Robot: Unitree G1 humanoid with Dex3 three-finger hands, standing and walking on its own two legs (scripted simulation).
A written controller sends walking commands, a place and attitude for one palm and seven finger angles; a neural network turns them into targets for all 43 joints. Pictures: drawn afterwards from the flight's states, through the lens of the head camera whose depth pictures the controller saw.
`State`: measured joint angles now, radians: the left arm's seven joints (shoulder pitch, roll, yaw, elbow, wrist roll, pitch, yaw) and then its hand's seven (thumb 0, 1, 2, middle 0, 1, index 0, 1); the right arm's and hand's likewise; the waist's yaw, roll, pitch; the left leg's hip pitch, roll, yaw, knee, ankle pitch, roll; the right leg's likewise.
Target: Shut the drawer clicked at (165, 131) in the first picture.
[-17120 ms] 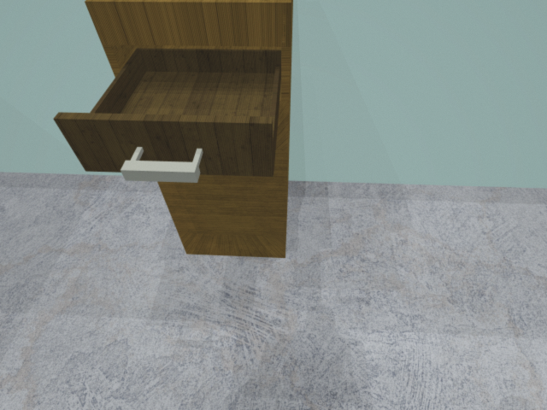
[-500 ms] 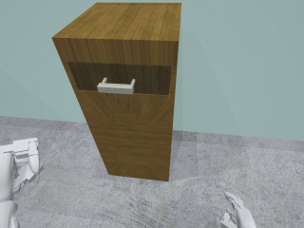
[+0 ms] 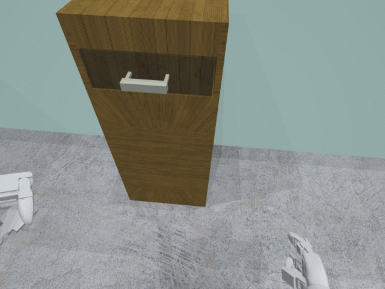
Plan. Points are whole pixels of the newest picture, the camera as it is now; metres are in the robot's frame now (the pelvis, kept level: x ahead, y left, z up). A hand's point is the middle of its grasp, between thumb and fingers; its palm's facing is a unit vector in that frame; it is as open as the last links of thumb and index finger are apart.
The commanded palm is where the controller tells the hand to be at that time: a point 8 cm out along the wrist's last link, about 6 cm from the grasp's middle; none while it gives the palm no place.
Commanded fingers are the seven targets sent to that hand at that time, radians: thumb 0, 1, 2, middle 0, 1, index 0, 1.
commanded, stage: step back with the hand held close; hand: left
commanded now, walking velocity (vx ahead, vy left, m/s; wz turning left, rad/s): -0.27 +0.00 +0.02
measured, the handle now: (146, 81) +0.63 +0.19 +0.08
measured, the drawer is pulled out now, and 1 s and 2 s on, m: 0.00 0.00 0.00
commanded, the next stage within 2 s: stop stepping back and stand still in 0.84 s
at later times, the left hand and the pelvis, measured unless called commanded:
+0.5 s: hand (16, 259) +0.13 +0.23 +0.17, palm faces +0.35 -0.80 -0.49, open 3.2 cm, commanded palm +0.05 +0.28 +0.18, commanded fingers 0.00 0.90 0.90 -1.40 -1.60 -1.40 -1.60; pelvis -0.07 -0.01 +0.00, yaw +2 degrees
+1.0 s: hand out of the picture +0.00 +0.25 +0.18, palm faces +0.38 -0.84 -0.39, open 3.2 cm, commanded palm -0.05 +0.29 +0.18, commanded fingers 0.00 0.90 0.90 -1.40 -1.60 -1.40 -1.60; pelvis -0.18 +0.02 -0.01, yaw -2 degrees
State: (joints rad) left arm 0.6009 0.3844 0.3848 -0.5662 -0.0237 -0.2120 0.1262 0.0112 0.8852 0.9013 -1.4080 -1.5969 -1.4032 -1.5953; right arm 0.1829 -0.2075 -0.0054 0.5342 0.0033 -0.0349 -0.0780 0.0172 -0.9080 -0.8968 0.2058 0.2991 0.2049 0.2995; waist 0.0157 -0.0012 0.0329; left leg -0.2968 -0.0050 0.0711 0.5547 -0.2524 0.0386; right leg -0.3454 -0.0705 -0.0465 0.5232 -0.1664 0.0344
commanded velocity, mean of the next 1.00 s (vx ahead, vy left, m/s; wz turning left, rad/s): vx -0.33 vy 0.01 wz -0.04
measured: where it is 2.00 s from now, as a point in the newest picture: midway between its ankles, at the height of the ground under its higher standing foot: outside the picture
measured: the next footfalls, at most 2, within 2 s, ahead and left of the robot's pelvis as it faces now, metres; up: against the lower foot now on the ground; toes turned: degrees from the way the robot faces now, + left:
right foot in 0.32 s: +0.02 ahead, -0.13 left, +0.00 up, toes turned +5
right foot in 0.98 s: -0.24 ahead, -0.13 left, +0.00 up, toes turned -1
